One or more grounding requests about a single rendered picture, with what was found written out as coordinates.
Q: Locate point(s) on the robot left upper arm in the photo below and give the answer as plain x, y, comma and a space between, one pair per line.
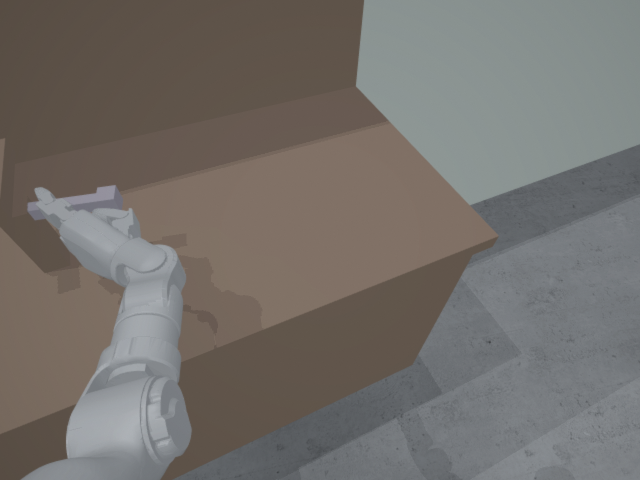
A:
131, 431

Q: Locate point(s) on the tap lever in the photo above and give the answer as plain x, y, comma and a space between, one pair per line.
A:
105, 197

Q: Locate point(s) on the left robot forearm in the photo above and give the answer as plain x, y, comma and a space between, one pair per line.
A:
148, 325

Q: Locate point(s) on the robot left hand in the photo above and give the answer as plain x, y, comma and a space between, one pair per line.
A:
93, 238

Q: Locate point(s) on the counter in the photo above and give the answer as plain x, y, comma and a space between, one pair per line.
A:
319, 246

